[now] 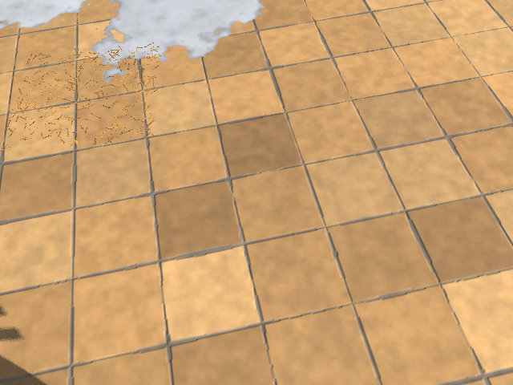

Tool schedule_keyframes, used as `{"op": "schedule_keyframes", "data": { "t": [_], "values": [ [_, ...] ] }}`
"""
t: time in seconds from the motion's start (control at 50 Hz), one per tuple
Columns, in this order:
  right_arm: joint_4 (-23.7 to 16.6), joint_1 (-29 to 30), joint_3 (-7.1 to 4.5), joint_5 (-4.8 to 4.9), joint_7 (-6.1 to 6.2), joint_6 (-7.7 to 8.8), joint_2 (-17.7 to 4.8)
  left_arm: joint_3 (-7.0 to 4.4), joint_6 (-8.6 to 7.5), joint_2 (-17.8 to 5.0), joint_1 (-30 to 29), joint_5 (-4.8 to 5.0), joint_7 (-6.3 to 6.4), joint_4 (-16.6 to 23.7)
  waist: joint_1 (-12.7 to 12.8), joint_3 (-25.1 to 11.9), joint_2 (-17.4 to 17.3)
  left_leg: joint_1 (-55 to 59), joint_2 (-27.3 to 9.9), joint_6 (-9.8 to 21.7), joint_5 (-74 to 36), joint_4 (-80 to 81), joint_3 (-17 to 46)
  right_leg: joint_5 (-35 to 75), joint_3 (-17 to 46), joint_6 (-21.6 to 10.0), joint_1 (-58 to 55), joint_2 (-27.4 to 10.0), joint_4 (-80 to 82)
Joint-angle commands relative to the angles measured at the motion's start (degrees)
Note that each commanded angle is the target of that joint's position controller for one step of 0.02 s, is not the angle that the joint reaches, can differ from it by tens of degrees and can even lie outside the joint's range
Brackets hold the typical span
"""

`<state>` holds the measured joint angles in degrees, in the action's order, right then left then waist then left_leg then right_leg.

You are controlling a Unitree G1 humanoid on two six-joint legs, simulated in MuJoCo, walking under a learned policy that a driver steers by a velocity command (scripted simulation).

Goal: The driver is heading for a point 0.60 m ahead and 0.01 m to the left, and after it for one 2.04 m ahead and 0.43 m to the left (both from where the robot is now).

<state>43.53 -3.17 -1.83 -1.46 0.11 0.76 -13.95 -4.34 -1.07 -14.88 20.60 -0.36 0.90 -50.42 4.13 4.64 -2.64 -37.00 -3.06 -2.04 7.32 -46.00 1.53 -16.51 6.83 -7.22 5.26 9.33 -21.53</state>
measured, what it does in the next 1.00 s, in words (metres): steps on the spot: left foot, then right foot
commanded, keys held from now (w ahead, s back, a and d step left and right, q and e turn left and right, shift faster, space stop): e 0.18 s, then no key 0.82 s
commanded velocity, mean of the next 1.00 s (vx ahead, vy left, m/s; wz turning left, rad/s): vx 0.04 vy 0.00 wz -0.24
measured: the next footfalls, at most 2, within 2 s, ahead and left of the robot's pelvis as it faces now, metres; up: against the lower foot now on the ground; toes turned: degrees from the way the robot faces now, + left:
left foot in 0.12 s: +0.15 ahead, +0.13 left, +0.00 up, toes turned -12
right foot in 0.52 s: +0.08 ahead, -0.08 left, +0.00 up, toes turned -10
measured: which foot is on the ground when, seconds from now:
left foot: up 0.00-0.10, down 0.12-1.00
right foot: down 0.00-0.10, up 0.12-0.50, down 0.52-1.00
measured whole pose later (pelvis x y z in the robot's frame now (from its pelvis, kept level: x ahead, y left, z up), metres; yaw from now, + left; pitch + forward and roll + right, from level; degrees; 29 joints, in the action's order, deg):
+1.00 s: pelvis +0.08 +0.02 +0.01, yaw -12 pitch -2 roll +0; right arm 54.2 -14.8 -0.9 -0.6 0.9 -0.4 -12.9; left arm -0.3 -0.2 -13.1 12.4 -0.5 1.5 -54.8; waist -0.9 1.8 0.0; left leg -9.7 -0.4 -0.4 11.4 -22.9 0.0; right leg -13.2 1.7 -1.7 7.8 2.3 -22.8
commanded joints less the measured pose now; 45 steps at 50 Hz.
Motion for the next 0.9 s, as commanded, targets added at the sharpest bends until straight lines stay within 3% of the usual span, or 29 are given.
{"op": "schedule_keyframes", "data": {
  "t": [0.02,0.08,0.1,0.12,0.14,0.16,0.18,0.2,0.22,0.24,0.28,0.34,0.44,0.48,0.5,0.52,0.54,0.56,0.58,0.6,0.64,0.68,0.72,0.74,0.76,0.78,0.8,0.84,0.9],
  "values": [
    [-4.82,2.28,-0.78,0.39,0.45,1.17,-5.77,-1.98,0.44,-8.79,3.53,-0.61,0.77,2.9,-0.08,-5.72,7.61,1.27,3.16,1.19,0.61,5.15,-0.55,54.69,10.32,-2.5,-7.6,-15.18,-5.67],
    [-2.82,-6.6,-1.33,0.51,1.25,2.17,-8.19,-2.4,0.33,-10.28,-2.21,-0.56,0.58,5.39,-4.93,-7.11,8.19,16.95,5.45,3.89,0.56,16.81,-0.28,53.5,12.49,0.62,-2.44,-12.56,-13.03],
    [-1.76,-12.2,-1.63,0.04,1.75,3.07,-8.98,-2.2,-0.23,-9.94,-4.69,0.37,0.1,6.42,-8.54,-9.09,6.21,27.53,2.79,5.27,-10.68,23.46,1.31,47.69,11.89,2.49,2.24,-9.61,-20.51],
    [-2.33,-17.01,-2.31,-0.36,2.47,3.42,-13.26,-1.07,-0.74,-5.77,-2.88,1.5,-0.05,9.03,-8.72,-17.05,-3.82,41.86,-13.54,9.13,-35.78,20.61,13.9,16.79,6.24,4.7,10.7,-4.68,-36.83],
    [-3.85,-14.58,-2.43,0.62,2.01,2.13,-14.54,-1.5,0.08,-5.59,6.15,1.7,0.48,8.85,-3.54,-22.98,-12.81,45.8,-26.24,18.21,-57.6,20.98,29.33,-25.02,-0.17,5.32,19.5,3.82,-48.17],
    [-3.82,-15.29,-1.24,1.69,1.3,1.12,-9.7,-2.08,1.4,-8.61,7.29,-1.88,0.72,5.7,-2.74,-18.57,-1.06,40.08,-22.53,16.99,-60.3,17.65,23.51,-22.99,1.67,5.38,19.05,-1.31,-52.96],
    [-5.26,-10.27,-1.56,1.48,1.92,0.61,-9.37,-1.86,2.27,-7.57,6.61,-1.13,0.37,6.29,-1.54,-18.3,-6.54,36.6,-23.57,19.68,-38.7,21.53,24.11,-18.81,-0.85,6.49,22.28,-2.2,-56.43],
    [-6.52,-6.12,-0.46,1.28,2.19,-0.28,-5.83,-1.86,3.32,-9.01,1.62,-1.83,-0.1,6.48,-2.23,-12.18,-2.26,29.15,-17.45,17.4,-20.24,26.96,18.85,-14.6,-1.45,7.4,22.44,-4.9,-54.05],
    [-6.57,-4.3,-0.09,0.62,2.42,-0.51,-5.39,-1.93,4.11,-8.6,-1.65,-1.5,-0.91,7.58,-2.32,-7.94,-5.02,23.72,-13.07,15.42,-12.36,29.46,13.56,-11.79,-1.49,8.13,21.55,-5.22,-51.59],
    [-6.08,-4.38,-0.27,-0.22,2.25,-0.64,-6.2,-1.56,4.63,-7.52,-0.89,-1.09,-1.47,7.36,-2.01,-6.72,-5.47,20.8,-10.71,14.89,-12.19,30.25,9.95,-10.41,-2.47,8.75,19.67,-4.61,-51.14],
    [-4.95,-6.09,-0.74,-0.29,2.06,-0.05,-7.31,-0.91,4.86,-6.02,-0.95,-0.58,-1.91,7.74,-1.81,-7.31,-4.62,19.94,-9.45,14.58,-12.88,30.5,6.28,-8.63,-2.86,8.68,17.91,-4.06,-46.98],
    [-4.23,-7.39,-0.97,-0.05,1.6,0.43,-7.83,0.0,5.07,-4.84,-2.24,-1.02,-1.88,8.17,-2.26,-8.61,-4.9,22.22,-10.07,14.96,-8.95,30.71,5.59,-8.69,-3.38,8.35,17.49,-4.57,-38.48],
    [-3.26,-8.83,-1.65,-0.23,0.37,-1.1,-9.54,1.44,5.15,-4.54,-6.19,-0.63,-2.05,9.06,-4.54,-7.94,-7.8,20.92,-10.29,14.32,6.24,31.79,6.84,-9.33,-7.17,6.51,9.98,-6.0,-20.19],
    [-2.63,-9.38,-1.85,0.38,0.13,-2.03,-10.07,1.89,4.37,-3.95,-3.75,-0.71,-1.93,7.89,-3.09,-7.09,-6.12,18.27,-9.76,12.51,7.65,30.05,6.46,-3.0,-8.7,4.74,3.59,-6.06,-8.6],
    [-1.98,-10.8,-1.85,0.64,0.05,-2.28,-9.82,2.02,3.78,-4.27,-2.97,-0.98,-1.81,7.41,-2.67,-5.91,-4.67,15.2,-9.1,10.02,8.67,29.14,5.99,1.12,-7.6,3.37,-0.43,-6.41,-1.48],
    [-1.75,-12.31,-1.57,0.46,-0.23,-2.17,-8.15,2.16,3.09,-5.71,-4.03,-1.63,-1.54,7.95,-3.29,-4.94,0.34,12.43,-6.94,6.38,10.58,25.68,3.84,0.78,-0.2,2.18,-2.16,-11.38,5.1],
    [-3.58,-13.54,-0.37,0.87,-0.72,-1.8,-3.16,1.77,2.55,-9.65,-5.6,-2.29,-1.08,9.52,-5.04,-7.01,13.32,8.2,-0.42,2.5,16.38,15.21,-2.98,-4.33,17.89,-1.25,-2.95,-25.64,11.31],
    [-3.15,-10.3,-0.69,0.98,-0.06,-2.26,-4.99,1.88,2.16,-8.86,-8.8,-2.02,-0.71,9.19,-3.47,-1.78,14.42,15.66,1.67,2.26,19.32,12.02,-1.55,-2.48,17.77,-5.18,13.9,-28.95,12.56],
    [-2.95,-9.4,-0.83,1.33,-0.19,-2.64,-5.26,2.91,1.48,-5.58,-12.36,-2.09,-0.41,9.25,-5.65,-0.08,11.6,19.86,1.05,2.43,15.23,9.68,0.33,-1.97,13.05,-3.93,16.02,-24.61,12.22],
    [-1.98,-10.41,-0.8,1.19,-0.35,-2.63,-4.68,3.39,0.91,-4.41,-14.15,-1.79,-0.04,8.83,-6.77,-0.34,11.73,20.43,2.02,2.68,12.63,9.93,-0.3,1.02,8.99,-2.12,15.2,-21.67,11.26],
    [-0.05,-12.64,-1.03,0.34,-0.2,-2.27,-5.25,3.6,0.08,-4.52,-13.1,-1.04,0.63,7.94,-6.67,-2.56,11.72,20.77,2.68,2.53,10.8,11.24,-1.47,16.12,4.5,-0.81,8.58,-18.56,6.92],
    [1.01,-13.59,-0.39,0.53,0.23,-1.78,-3.74,3.75,-0.36,-4.26,-10.36,-0.36,0.67,6.46,-6.03,-5.99,9.43,22.91,2.72,1.92,9.99,17.03,-1.79,29.55,2.91,-0.94,2.63,-18.51,2.03],
    [1.84,-13.8,-0.08,0.67,0.79,-1.25,-3.95,3.54,-0.41,-4.57,-9.55,0.07,0.75,5.59,-5.88,-7.68,7.82,29.13,0.49,1.42,-1.58,24.42,-0.24,24.73,2.82,1.5,2.82,-17.17,0.03],
    [1.93,-13.66,-0.25,0.42,0.96,-0.9,-5.56,3.63,-0.41,-4.15,-8.73,-0.12,0.69,5.25,-5.19,-7.74,7.08,31.77,-2.08,1.32,-6.51,25.12,2.01,18.85,3.13,2.76,4.64,-15.93,0.17],
    [2.52,-12.73,-0.83,0.83,0.95,-0.82,-8.2,3.37,-0.45,-4.06,-5.41,-0.1,0.4,4.53,-2.38,-6.11,4.14,32.26,-3.23,1.94,-10.34,22.62,3.03,15.96,2.59,3.54,6.85,-13.67,2.01],
    [3.53,-13.04,-0.9,1.51,0.54,-0.93,-7.01,3.37,-0.15,-4.0,-6.05,-0.07,0.49,3.01,-4.18,-4.35,2.6,28.09,-2.27,2.28,-6.4,23.05,2.61,12.85,1.09,3.74,5.19,-12.63,2.71],
    [4.4,-13.87,-0.42,1.31,0.3,-0.9,-5.34,3.2,0.19,-4.3,-7.29,-0.18,0.62,2.51,-5.04,-3.05,2.34,26.18,-1.85,2.21,-3.68,24.71,2.56,11.31,0.92,3.76,4.1,-12.75,2.13],
    [5.52,-13.42,-0.2,0.83,0.52,-0.87,-4.82,2.97,0.51,-4.37,-8.01,-0.16,0.53,1.75,-4.83,-2.81,0.59,25.77,-1.58,2.27,-2.96,25.94,2.64,11.45,0.96,3.48,3.6,-13.13,1.72],
    [7.06,-13.02,-0.22,0.9,0.81,-0.7,-4.88,2.95,0.33,-3.86,-7.87,-0.2,0.57,-0.17,-4.77,-3.12,1.28,27.07,-1.88,2.64,-2.72,26.33,3.02,10.49,0.91,3.57,4.06,-13.2,2.44]
  ]
}}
